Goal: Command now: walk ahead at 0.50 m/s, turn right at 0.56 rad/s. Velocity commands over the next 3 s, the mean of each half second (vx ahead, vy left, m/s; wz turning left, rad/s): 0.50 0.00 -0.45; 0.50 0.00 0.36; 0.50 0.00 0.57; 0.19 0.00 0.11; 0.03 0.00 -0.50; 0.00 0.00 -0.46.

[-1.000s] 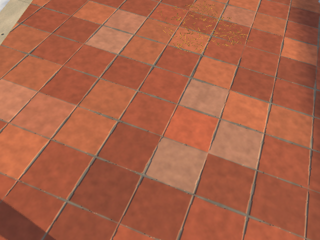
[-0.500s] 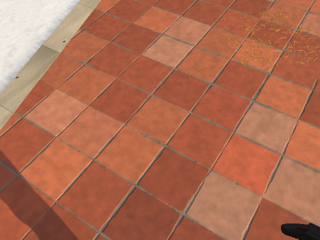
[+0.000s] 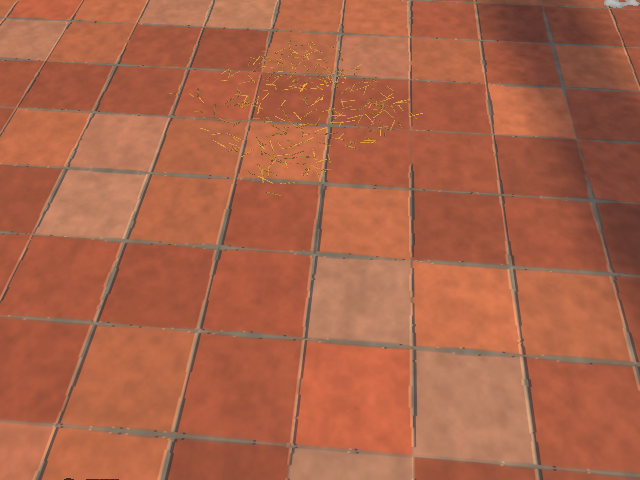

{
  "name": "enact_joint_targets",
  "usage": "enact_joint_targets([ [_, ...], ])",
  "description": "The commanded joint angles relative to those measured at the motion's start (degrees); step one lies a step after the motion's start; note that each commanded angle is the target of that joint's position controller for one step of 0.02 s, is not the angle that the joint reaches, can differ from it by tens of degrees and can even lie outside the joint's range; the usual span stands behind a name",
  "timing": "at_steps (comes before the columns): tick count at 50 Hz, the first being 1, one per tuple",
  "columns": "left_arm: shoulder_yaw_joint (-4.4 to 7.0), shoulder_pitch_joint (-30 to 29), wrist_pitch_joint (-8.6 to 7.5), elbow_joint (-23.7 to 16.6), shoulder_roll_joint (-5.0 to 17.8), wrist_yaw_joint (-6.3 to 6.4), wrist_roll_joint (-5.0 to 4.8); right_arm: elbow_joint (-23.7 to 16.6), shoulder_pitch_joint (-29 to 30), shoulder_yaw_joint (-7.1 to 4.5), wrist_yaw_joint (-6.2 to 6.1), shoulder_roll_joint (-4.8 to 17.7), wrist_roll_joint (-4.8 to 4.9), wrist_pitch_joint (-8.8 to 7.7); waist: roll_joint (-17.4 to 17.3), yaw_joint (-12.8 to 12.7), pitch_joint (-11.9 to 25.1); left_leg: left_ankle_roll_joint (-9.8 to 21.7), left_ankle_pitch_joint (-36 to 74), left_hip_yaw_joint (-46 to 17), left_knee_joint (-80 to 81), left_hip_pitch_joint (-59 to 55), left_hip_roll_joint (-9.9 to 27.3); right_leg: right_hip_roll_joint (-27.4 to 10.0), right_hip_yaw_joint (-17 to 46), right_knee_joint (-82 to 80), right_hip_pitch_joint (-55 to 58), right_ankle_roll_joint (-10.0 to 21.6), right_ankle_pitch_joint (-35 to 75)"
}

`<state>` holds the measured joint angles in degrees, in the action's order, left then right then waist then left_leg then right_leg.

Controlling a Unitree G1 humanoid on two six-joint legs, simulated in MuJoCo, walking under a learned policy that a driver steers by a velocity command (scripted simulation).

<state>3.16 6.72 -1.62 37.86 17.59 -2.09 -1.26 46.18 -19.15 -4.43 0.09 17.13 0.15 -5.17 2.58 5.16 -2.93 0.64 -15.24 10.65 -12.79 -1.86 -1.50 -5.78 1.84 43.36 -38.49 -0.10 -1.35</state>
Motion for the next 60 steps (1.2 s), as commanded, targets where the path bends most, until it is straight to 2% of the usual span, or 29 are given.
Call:
enact_joint_targets([
  [1, -0.06, -5.55, -0.71, -5.96, 1.91, -1.12, -0.11, -3.26, 2.41, -2.42, -0.29, 10.18, 0.93, -0.22, -4.51, -0.88, -2.6, 8.11, 21.55, -3.99, 3.88, 1.02, 16.94, 0.34, -2.06, -5.23, 0.98, 1.7, 0.92],
  [4, 1.03, -4.84, -0.29, -7.43, 4.14, -1.54, 0.13, -2.77, 1.94, -3.06, -0.59, 12.42, 1.59, 1.06, -6.55, -3.14, 0.18, 6.32, 42.38, -1.09, -4.68, -3.37, 17.5, 4.38, -6.04, -7.24, 6.42, 4.89, -6.96],
  [6, 3.63, 7.86, 0.31, -4.8, 8.36, -0.94, -0.03, -3.17, 2.74, -2.98, -0.98, 12.8, 2.07, 1.97, -6.62, -10.85, 7.84, 4.03, 53.19, 1.78, -23.27, 0.52, 15.35, 9.36, -8.36, -10.65, 24.68, 8.4, -7.09],
  [7, 5.6, 18.0, 1.01, -2.31, 12.41, 0.15, -0.26, -4.04, 1.86, -1.99, -1.27, 10.7, 1.03, 1.74, -2.84, -15.2, 13.06, 1.57, 39.21, 1.8, -39.78, 13.59, 13.16, 6.33, -0.98, -11.32, 42.53, 11.13, -5.71],
  [8, 6.4, 15.94, 0.66, -2.84, 19.2, 0.68, -0.76, -7.54, -3.84, 0.8, -0.5, 2.04, -1.49, 0.54, 13.26, -7.44, 17.47, -2.23, -16.2, -2.02, -60.68, 39.83, 1.79, -9.19, 32.09, -15.85, 60.46, 21.45, -15.34],
  [9, 4.97, 17.44, -0.44, -5.12, 14.83, 0.33, -0.29, -7.97, 1.07, 0.51, 0.19, 6.35, 0.11, -1.47, 6.55, -11.76, 25.61, -1.65, -19.92, -15.97, -67.29, 45.38, 0.34, -13.51, 47.12, -24.7, 63.12, 24.09, -23.55],
  [10, 3.94, 15.71, -1.34, -4.12, 11.45, 0.01, 0.23, -9.84, 6.98, -0.33, 0.56, 9.45, 2.29, -2.36, 3.08, -12.51, 16.9, -0.67, -13.89, -16.45, -66.22, 49.73, 2.86, -11.98, 38.97, -26.76, 57.62, 20.93, -20.27],
  [11, 3.55, 12.77, -1.8, -3.98, 10.26, 0.03, 0.08, -10.11, 7.93, 0.09, 0.27, 8.65, 1.88, -2.92, -0.42, -9.99, 11.15, -0.12, -8.71, -15.91, -61.29, 48.27, 5.21, -9.47, 31.95, -26.8, 49.26, 19.13, -14.71],
  [12, 3.04, 8.94, -1.87, -4.48, 8.64, 0.18, 0.22, -9.48, 7.78, -0.04, -0.2, 8.54, 0.33, -3.02, -2.26, -7.5, 7.95, -0.57, -5.74, -15.88, -56.46, 44.75, 6.97, -7.27, 26.74, -26.9, 41.74, 17.7, -7.8],
  [13, 2.52, 6.63, -1.98, -5.32, 7.39, 0.43, 0.96, -9.13, 6.57, -0.36, -0.27, 8.98, -0.38, -2.52, -0.98, -5.43, 6.93, -0.96, -3.59, -16.39, -53.93, 40.55, 8.12, -5.64, 23.4, -27.92, 36.47, 17.28, -2.05],
  [17, 2.44, 6.56, -2.41, -3.82, 7.73, 1.57, 0.89, -8.57, 6.19, 0.34, -0.18, 6.21, -1.14, -0.42, -0.75, -3.92, 5.07, -4.18, 1.7, -14.07, -45.36, 36.76, 7.79, -3.32, 15.72, -30.55, 27.76, 17.57, 8.47],
  [21, 1.85, 9.27, -2.52, -1.04, 7.43, 2.25, 0.89, -9.15, 13.21, 1.81, 0.64, 3.31, -0.41, -0.44, 1.21, -7.67, 2.75, -4.46, 19.54, -12.22, -28.83, 34.29, 7.19, -0.08, 7.46, -31.46, 26.39, 13.33, 6.07],
  [24, 1.85, 12.39, -2.87, 1.16, 8.69, 1.99, 0.91, -10.27, 18.2, 2.08, 1.46, 3.46, 0.68, -0.8, 1.28, -10.4, 0.64, -2.78, 25.24, -11.7, -22.29, 33.83, 6.25, -2.55, 7.67, -32.73, 29.02, 12.73, -0.39],
  [28, 2.13, 14.78, -2.4, 4.01, 9.33, 1.94, 0.92, -12.24, 21.48, 1.88, 2.81, 4.4, 1.04, -1.01, 0.63, -11.12, -1.7, 0.78, 17.84, -12.27, -18.52, 40.62, 5.42, -7.19, 7.6, -30.33, 40.22, 12.06, 4.17],
  [31, 2.5, 13.46, -1.6, 4.56, 10.22, 2.46, 0.93, -12.26, 17.97, 1.37, 3.51, 5.37, 0.99, -0.83, 1.61, -8.44, 0.74, 3.64, 9.97, -10.61, -17.6, 35.97, 2.62, -7.75, 4.69, -24.52, 44.45, 9.94, 21.38],
  [33, 2.23, 11.57, -0.82, 3.73, 10.07, 3.07, 1.27, -9.33, 5.85, -0.73, 2.98, 8.74, 0.58, -0.49, 0.66, -1.76, 9.32, 6.6, 11.86, -7.55, -16.08, 17.9, -1.37, -4.0, -0.16, -8.35, 41.43, 7.21, 38.48],
  [34, 1.31, 12.32, -0.95, 2.22, 8.31, 3.67, 2.41, -8.28, -2.7, -1.83, 2.47, 12.46, 0.54, -0.15, -4.47, 1.23, 16.05, 10.25, 15.95, -19.75, -17.27, 1.45, 6.89, -1.56, -2.27, 7.86, 29.75, 4.94, 24.77],
  [35, -0.36, 19.0, -2.24, 0.95, 2.63, 2.83, 2.65, -7.84, -4.94, -2.71, 2.73, 16.13, 0.79, -0.16, -19.1, -2.84, 21.47, 20.63, 4.57, -49.36, -11.76, -17.54, 19.09, 10.39, -1.85, 27.87, 5.61, 0.22, -21.25],
  [36, -0.04, 15.06, -3.75, 1.14, 6.58, 2.04, 1.64, -7.94, -6.02, -1.33, 2.66, 10.25, 1.66, 0.03, -14.01, 0.26, 22.14, 19.53, -4.55, -55.73, -6.07, -20.42, 19.43, 9.01, 5.87, 32.78, -1.85, 0.59, -29.41],
  [37, 0.53, 9.35, -4.86, -0.8, 8.68, 1.34, -0.28, -8.63, -2.86, -0.93, 2.23, 8.96, 1.17, 0.27, -10.53, 0.74, 14.06, 17.48, -3.75, -48.38, -4.68, -14.42, 18.21, 6.29, 5.94, 32.62, -5.67, 1.16, -25.03],
  [39, 0.39, 4.47, -5.9, -2.13, 7.8, 1.52, 1.25, -9.9, 2.07, -0.7, 1.83, 8.27, 0.46, 0.66, -1.66, -1.93, 5.95, 16.01, 8.08, -39.33, -3.12, -0.86, 14.35, 2.79, 4.35, 24.74, -3.6, 0.97, -19.2],
  [43, 0.26, 7.17, -4.38, -1.95, 5.91, 1.95, 2.47, -10.48, 4.23, -0.45, 0.86, 7.76, 0.43, 0.78, -5.44, -5.75, 4.57, 16.62, 20.44, -32.18, -0.24, 9.6, 10.76, 1.39, 2.82, 15.06, 2.59, -2.38, -16.8],
  [49, -0.96, -4.66, -4.53, -4.35, 2.86, 1.8, 2.01, -8.17, 0.24, -1.29, -0.92, 9.99, 1.16, 1.97, -6.68, -1.68, 2.73, 11.91, 17.04, -26.43, -0.97, 17.25, 5.47, 5.56, 1.05, -7.95, 9.98, -4.75, 4.47],
  [54, 0.32, -7.76, -5.53, -5.18, 5.49, 1.06, 0.94, -6.78, -2.29, -1.41, -1.32, 9.38, 1.6, 3.05, -8.47, -1.7, 2.99, 9.98, 11.78, -34.25, -6.79, 10.17, 8.31, 6.72, 3.96, -15.74, 13.15, -2.54, 1.82],
  [56, 1.3, -3.28, -5.97, -4.06, 6.88, 1.24, 0.8, -7.07, -0.87, -1.44, -1.28, 8.89, 1.37, 3.4, -9.86, -4.57, 3.91, 8.68, 14.13, -35.86, -11.01, 9.42, 8.28, 6.5, 3.12, -18.15, 19.24, -0.2, -1.37],
  [57, 2.15, 1.87, -6.19, -3.05, 8.32, 1.63, 1.26, -7.54, -0.34, -0.84, -1.08, 7.16, 1.13, 3.34, -9.19, -7.31, 7.49, 7.05, 16.17, -34.02, -17.29, 11.12, 5.69, 4.64, 3.54, -19.56, 28.21, 1.86, -1.36],
  [58, 3.02, 10.05, -6.21, -2.5, 11.14, 2.17, 2.12, -8.65, -0.49, 0.41, -0.8, 3.8, 0.24, 3.1, -3.75, -10.71, 15.41, 5.08, 8.89, -29.57, -32.16, 17.42, 2.3, -4.58, 12.02, -18.29, 42.4, 5.64, -5.16],
  [59, 4.1, 14.51, -5.25, -0.41, 15.07, 2.0, 2.48, -10.19, -8.39, 1.58, -0.75, 0.45, 1.65, 2.63, 14.18, -7.46, 21.82, 1.46, -17.54, -21.64, -49.48, 37.19, -5.48, -16.94, 37.09, -22.26, 59.42, 14.93, -16.78],
  [60, 3.26, 13.84, -4.93, -0.82, 10.2, 1.61, 1.09, -8.88, -8.31, 0.65, -0.96, 6.17, 2.21, 2.59, 10.48, -8.39, 18.12, 0.61, -17.87, -21.97, -57.4, 44.55, -0.47, -18.25, 43.19, -25.27, 57.07, 14.58, -29.13],
])
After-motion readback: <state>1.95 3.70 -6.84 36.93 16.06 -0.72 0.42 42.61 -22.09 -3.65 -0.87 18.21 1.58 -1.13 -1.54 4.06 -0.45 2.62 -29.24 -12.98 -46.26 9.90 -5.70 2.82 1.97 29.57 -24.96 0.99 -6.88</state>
